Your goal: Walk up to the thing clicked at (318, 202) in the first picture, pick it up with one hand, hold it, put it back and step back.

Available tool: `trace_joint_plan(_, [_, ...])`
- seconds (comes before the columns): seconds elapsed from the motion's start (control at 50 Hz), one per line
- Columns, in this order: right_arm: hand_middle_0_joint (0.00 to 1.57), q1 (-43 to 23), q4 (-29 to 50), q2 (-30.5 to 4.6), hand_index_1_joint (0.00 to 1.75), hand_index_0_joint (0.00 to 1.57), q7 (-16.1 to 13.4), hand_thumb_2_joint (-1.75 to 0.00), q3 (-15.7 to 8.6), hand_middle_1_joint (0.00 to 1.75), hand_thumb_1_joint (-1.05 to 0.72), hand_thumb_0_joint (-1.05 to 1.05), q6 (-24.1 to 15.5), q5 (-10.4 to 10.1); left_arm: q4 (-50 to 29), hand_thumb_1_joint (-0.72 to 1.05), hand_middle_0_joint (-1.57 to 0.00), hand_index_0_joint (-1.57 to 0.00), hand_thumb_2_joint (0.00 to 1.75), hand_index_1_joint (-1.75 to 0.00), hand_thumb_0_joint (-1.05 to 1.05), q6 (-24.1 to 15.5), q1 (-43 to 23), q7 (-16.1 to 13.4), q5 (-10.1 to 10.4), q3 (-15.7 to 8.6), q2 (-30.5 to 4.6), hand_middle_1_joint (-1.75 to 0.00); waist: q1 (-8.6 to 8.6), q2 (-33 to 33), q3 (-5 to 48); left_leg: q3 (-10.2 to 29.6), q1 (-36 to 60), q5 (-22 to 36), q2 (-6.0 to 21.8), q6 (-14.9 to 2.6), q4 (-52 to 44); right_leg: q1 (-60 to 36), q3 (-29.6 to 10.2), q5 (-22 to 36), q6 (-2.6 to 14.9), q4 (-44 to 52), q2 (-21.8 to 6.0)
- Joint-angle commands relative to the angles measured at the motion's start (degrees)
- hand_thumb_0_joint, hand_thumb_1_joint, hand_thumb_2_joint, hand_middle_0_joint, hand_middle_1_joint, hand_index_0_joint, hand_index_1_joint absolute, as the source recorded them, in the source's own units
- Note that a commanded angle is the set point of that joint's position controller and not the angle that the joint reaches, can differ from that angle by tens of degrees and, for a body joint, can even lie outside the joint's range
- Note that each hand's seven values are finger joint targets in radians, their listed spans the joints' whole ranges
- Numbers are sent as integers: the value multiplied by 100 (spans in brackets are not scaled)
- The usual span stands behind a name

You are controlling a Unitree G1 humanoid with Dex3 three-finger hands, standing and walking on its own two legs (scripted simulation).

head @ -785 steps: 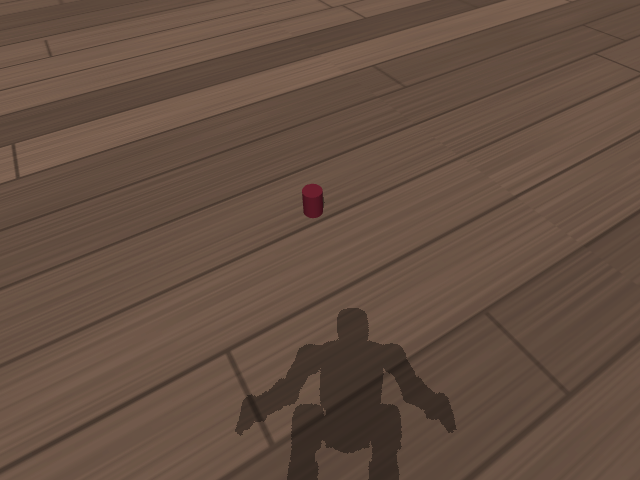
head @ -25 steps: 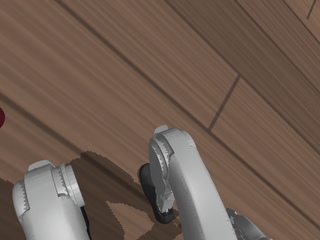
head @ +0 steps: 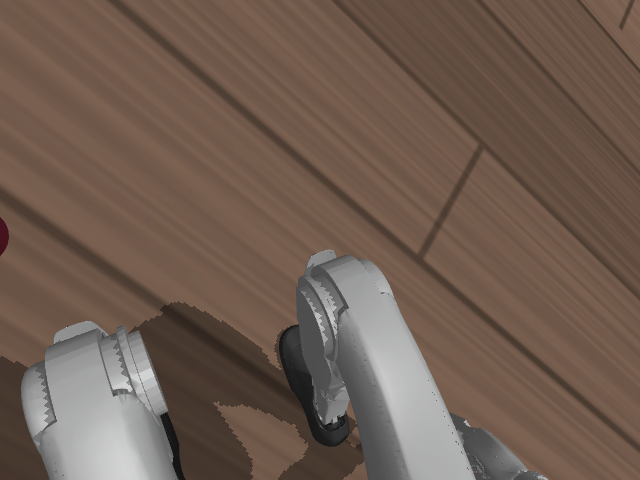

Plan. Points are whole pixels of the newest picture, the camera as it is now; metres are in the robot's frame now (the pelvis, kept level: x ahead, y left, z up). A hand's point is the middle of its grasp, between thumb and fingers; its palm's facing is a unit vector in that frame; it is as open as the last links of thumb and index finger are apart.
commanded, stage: close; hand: left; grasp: from above
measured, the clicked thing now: out of the picture +0.46 +0.33 -0.24
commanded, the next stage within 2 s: settle in 0.64 s
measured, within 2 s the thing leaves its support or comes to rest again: leaves its support in 1.24 s
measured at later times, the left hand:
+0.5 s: hand out of the picture +0.45 +0.34 -0.20, palm faces -0.44 -0.12 -0.89, open 11.9 cm
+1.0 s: hand out of the picture +0.45 +0.34 -0.20, palm faces -0.44 -0.11 -0.89, open 11.9 cm
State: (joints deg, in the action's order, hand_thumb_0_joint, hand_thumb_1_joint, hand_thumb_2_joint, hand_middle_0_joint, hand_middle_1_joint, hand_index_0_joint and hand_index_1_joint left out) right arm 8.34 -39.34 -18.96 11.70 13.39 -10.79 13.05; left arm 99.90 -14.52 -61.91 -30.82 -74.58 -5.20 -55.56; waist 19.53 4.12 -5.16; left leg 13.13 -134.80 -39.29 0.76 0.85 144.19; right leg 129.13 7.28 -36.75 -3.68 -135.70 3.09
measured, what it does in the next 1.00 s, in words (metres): stands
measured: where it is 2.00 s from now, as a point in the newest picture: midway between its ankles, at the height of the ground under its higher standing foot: (248, 442)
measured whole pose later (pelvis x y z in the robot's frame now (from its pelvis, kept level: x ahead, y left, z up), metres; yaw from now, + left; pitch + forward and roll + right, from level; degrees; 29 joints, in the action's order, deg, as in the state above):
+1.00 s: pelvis +0.00 +0.00 +0.00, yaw +0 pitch +30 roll -12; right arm 9.1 -38.8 -19.4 11.2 12.1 -10.4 12.4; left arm 95.6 -14.2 -60.1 -29.2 -74.7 -6.8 -54.3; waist 18.8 3.7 -4.9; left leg 12.9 -134.8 -39.4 0.4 1.0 143.6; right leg 129.0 7.2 -37.3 -3.3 -135.4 2.7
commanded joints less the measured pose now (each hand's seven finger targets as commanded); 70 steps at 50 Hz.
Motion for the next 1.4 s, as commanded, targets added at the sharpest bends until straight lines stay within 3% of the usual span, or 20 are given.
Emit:
trace_joint_plan(0.0, [20, 1134, -18, -1700, 30, 20, -91, -90, -519, 30, -90, 0, -31, -50, -695, -13, -30, -33, 99, -110, 0, 31, -1447, -201, 133, -107, -1316, -114, 286, -1983, 3310, -648, 2338, 597, 45, -250, -1366, -1813, 627, 848, 439, 1288, 170])
trace_joint_plan(0.06, [20, 1117, -19, -1693, 30, 20, -112, -90, -524, 30, -90, 0, 3, -56, -831, -11, -31, -34, 102, -112, 0, 14, -1388, -225, 123, -144, -1364, -115, 207, -2111, 3472, -640, 2457, 647, 52, -221, -1475, -1963, 627, 891, 463, 1302, 185])
trace_joint_plan(0.16, [20, 1107, -12, -1715, 30, 20, -126, -90, -530, 30, -90, 0, 11, -37, -866, -9, -33, -35, 99, -110, 0, 6, -1496, -189, 155, -85, -1327, -113, 295, -2027, 3289, -670, 2251, 414, 45, -248, -1436, -1872, 590, 679, 440, 1378, 176])
trace_joint_plan(0.2, [20, 1105, -25, -1709, 30, 20, -121, -90, -567, 30, -90, 0, 1, -62, -857, -7, -34, -37, 102, -111, 0, 35, -1407, -191, 146, -141, -1350, -114, 213, -2069, 3292, -657, 2372, 507, 38, -223, -1445, -1748, 622, 748, 464, 1300, 158])
trace_joint_plan(0.26, [20, 1135, -27, -1728, 30, 20, -116, -90, -574, 30, -90, 0, -1, -52, -779, -5, -37, -39, 101, -110, 0, 42, -1428, -180, 108, -43, -1174, -113, 320, -1984, 3290, -612, 2476, 590, 45, -225, -1444, -1719, 654, 853, 457, 1286, 162])
trace_joint_plan(0.3, [20, 1098, -3, -1751, 30, 20, -118, -90, -543, 30, -90, 0, 9, -61, -793, -3, -38, -40, 102, -110, 0, 16, -1468, -217, 118, -125, -1361, -113, 277, -2063, 3280, -614, 2386, 582, 42, -223, -1468, -1755, 651, 837, 460, 1313, 159])
trace_joint_plan(0.34, [20, 1116, -1, -1736, 30, 20, -106, -90, -574, 30, -90, 0, -14, -66, -662, 0, -40, -42, 102, -111, 0, 39, -1374, -165, 113, -55, -1182, -114, 302, -2011, 3116, -622, 2368, 505, 32, -221, -1453, -1623, 658, 759, 471, 1273, 141])
trace_joint_plan(0.42, [20, 1070, 41, -1766, 30, 20, -116, -90, -569, 30, -90, 0, -20, -82, -882, 5, -44, -47, 103, -111, 0, 28, -1480, -178, 82, -153, -1457, -113, 209, -2144, 3229, -649, 2422, 443, 27, -216, -1489, -1666, 628, 676, 484, 1301, 135])
trace_joint_plan(0.5, [20, 1106, 21, -1745, 30, 20, -93, -90, -593, 30, -90, 0, -46, -51, -798, 8, -46, -48, 104, -112, 0, 37, -1541, -153, 89, -34, -1173, -115, 357, -1950, 3135, -621, 2367, 376, 37, -232, -1427, -1535, 664, 655, 463, 1292, 140])
trace_joint_plan(0.52, [20, 1106, 12, -1761, 30, 20, -107, -90, -590, 30, -90, 0, -38, -77, -922, 9, -47, -49, 106, -112, 0, 28, -1552, -186, 65, -105, -1377, -115, 264, -2058, 3206, -640, 2410, 413, 33, -225, -1477, -1620, 635, 666, 467, 1315, 141])
trace_joint_plan(0.64, [20, 1109, 7, -1715, 30, 20, -129, -90, -556, 30, -90, 0, 3, -71, -689, 14, -51, -53, 106, -112, 0, 31, -1492, -213, 110, -29, -1281, -115, 290, -1875, 3278, -665, 2200, 457, 50, -258, -1404, -1863, 556, 721, 443, 1362, 170])
trace_joint_plan(0.68, [20, 1113, -18, -1719, 30, 20, -150, -90, -561, 30, -90, 0, 23, -84, -848, 15, -52, -55, 107, -111, 0, 44, -1515, -239, 97, -103, -1417, -113, 212, -1975, 3373, -695, 2313, 564, 40, -252, -1408, -1895, 547, 826, 437, 1362, 158])
trace_joint_plan(0.72, [20, 1151, 2, -1720, 30, 20, -138, -90, -561, 30, -90, 0, 0, -45, -751, 18, -54, -56, 108, -113, 0, 64, -1517, -203, 85, -16, -1207, -115, 322, -1999, 3298, -660, 2400, 547, 32, -240, -1411, -1756, 603, 804, 446, 1309, 146])
trace_joint_plan(0.78, [20, 1152, 2, -1733, 30, 20, -136, -91, -562, 30, -92, 0, 0, -70, -746, 5, -49, -52, 109, -115, 0, 74, -1566, -197, 74, -34, -1300, -117, 337, -2015, 3310, -651, 2421, 538, 41, -238, -1430, -1766, 601, 803, 454, 1307, 153])
trace_joint_plan(0.96, [20, 1215, 45, -1732, 30, 20, -138, -91, -720, 30, -92, 0, 37, -133, -1649, 5, -51, -52, 111, -116, 0, 165, -1531, -119, 141, -331, -1461, -117, 80, -2464, 3635, -730, 2703, 717, 9, -170, -1488, -1701, 574, 881, 537, 1293, 95])
trace_joint_plan(1.06, [20, 1183, 91, -1680, 30, 20, -123, -91, -968, 30, -92, 0, 132, -236, -2586, 11, -56, -57, 114, -115, 0, 298, -1235, -35, 284, -584, -1501, -116, -178, -2853, 4359, -811, 3068, 1049, 7, -135, -1596, -1937, 457, 1171, 586, 1346, 53])
trace_joint_plan(1.18, [20, 1147, 159, -1504, 30, 20, -175, -91, -1353, 30, -92, 0, 345, -468, -4341, 24, -67, -67, 115, -111, 0, 635, -1165, 286, 711, -645, -1263, -112, -548, -3530, 5437, -928, 3903, 1252, 7, -54, -2027, -1923, 267, 1279, 695, 1375, -23])
trace_joint_plan(1.26, [20, 1242, 70, -1350, 30, 20, -300, -90, -1507, 30, -92, 0, 535, -598, -4796, 34, -75, -76, 111, -106, 0, 927, -1094, 596, 827, -479, -986, -107, -520, -3317, 5468, -1021, 4165, 1540, 8, -76, -2137, -2037, 143, 1525, 682, 1586, -24])
trace_joint_plan(1.32, [20, 1253, 46, -1259, 30, 20, -395, -91, -1549, 30, -91, 0, 686, -662, -4931, 44, -84, -84, 123, -109, 0, 1035, -1185, 939, 875, -336, -918, -108, -516, -3172, 5467, -1058, 4172, 1630, 1, -105, -2237, -2180, 72, 1579, 687, 1759, -9])
trace_joint_plan(1.38, [20, 1313, 69, -1171, 30, 20, -459, -91, -1504, 30, -91, 0, 794, -672, -4804, 52, -91, -91, 127, -111, 0, 1066, -951, 1269, 945, -122, -567, -110, -506, -2946, 5277, -1011, 4324, 1969, 0, -117, -2309, -2289, 82, 1734, 662, 1861, -20])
